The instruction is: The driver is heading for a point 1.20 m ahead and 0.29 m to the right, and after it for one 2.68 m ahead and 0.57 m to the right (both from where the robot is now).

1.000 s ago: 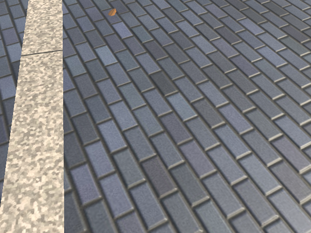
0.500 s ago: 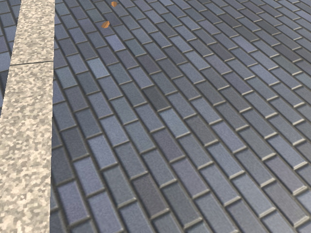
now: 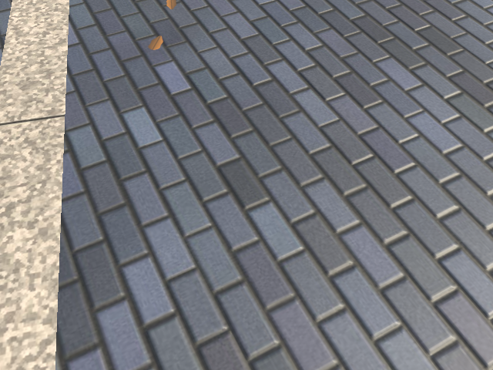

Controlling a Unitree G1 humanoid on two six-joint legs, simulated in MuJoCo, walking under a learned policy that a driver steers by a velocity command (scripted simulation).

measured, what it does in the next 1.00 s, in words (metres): walks ahead, turning right: left foot, then right foot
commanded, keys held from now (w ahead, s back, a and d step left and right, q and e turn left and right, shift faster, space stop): w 0.28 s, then w+e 0.72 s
